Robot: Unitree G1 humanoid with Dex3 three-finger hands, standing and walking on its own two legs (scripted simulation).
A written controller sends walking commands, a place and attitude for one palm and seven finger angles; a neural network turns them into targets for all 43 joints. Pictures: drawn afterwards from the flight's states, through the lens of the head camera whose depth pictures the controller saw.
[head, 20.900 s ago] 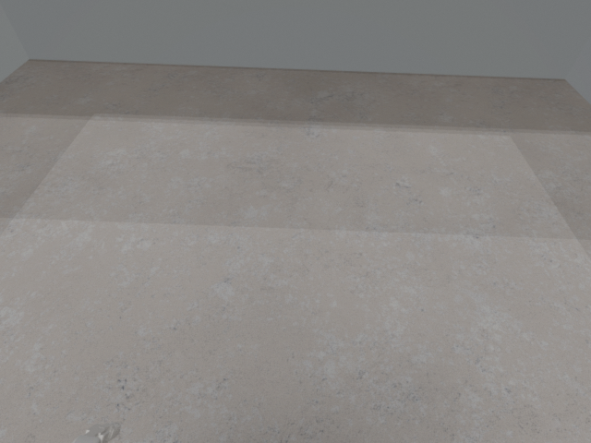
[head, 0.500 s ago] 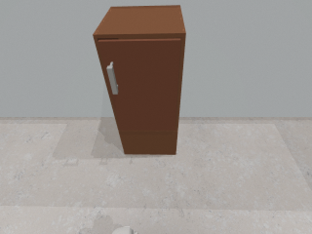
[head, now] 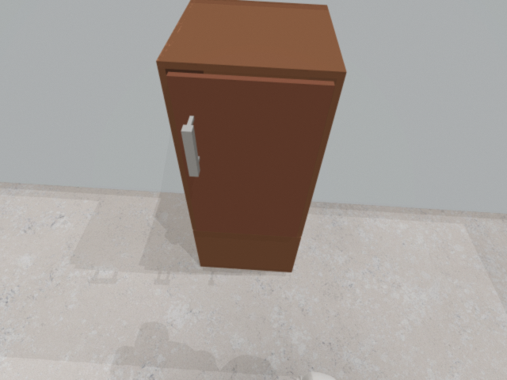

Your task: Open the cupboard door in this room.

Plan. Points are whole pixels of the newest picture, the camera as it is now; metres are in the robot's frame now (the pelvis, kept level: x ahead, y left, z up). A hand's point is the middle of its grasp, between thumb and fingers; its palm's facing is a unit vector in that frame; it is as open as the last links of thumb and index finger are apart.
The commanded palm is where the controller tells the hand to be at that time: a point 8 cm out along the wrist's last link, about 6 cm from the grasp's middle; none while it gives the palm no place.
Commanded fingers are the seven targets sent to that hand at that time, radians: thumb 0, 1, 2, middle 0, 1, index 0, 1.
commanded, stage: come to a stop and stand still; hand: left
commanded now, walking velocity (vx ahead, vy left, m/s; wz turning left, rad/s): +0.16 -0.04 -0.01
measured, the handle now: (192, 146) +0.62 +0.20 -0.03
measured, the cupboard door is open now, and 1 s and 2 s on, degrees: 0 0 0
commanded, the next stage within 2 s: look again from close up in 1.64 s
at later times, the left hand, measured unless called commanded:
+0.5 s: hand out of the picture +0.14 +0.15 -0.16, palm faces +0.07 -0.96 -0.27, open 7.3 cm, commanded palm none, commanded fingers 0.00 0.90 0.90 -0.20 -0.30 -0.20 -0.30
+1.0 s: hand out of the picture -0.02 +0.20 -0.18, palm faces +0.03 -0.99 -0.16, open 7.4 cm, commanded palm none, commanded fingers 0.00 0.90 0.90 -0.20 -0.30 -0.20 -0.30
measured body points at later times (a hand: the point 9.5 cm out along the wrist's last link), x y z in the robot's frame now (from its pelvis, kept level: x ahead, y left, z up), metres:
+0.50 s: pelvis +0.05 -0.04 +0.00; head +0.09 -0.07 +0.44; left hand +0.14 +0.20 -0.14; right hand +0.09 -0.28 -0.17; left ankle +0.01 +0.11 -0.66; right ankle +0.15 -0.14 -0.74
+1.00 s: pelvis +0.02 +0.01 +0.01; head +0.04 +0.04 +0.46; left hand -0.02 +0.25 -0.16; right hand +0.00 -0.20 -0.14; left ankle -0.01 +0.12 -0.74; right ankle -0.03 -0.12 -0.68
